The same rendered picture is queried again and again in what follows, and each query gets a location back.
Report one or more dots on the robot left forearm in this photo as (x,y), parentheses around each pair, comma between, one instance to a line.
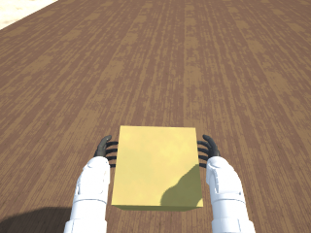
(90,198)

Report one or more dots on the robot left hand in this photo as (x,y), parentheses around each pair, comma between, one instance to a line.
(101,149)

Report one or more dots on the robot right forearm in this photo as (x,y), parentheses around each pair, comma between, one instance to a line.
(227,198)

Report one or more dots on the robot right hand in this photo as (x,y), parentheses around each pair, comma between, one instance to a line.
(211,151)

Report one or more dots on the carton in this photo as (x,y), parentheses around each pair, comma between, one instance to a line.
(157,169)

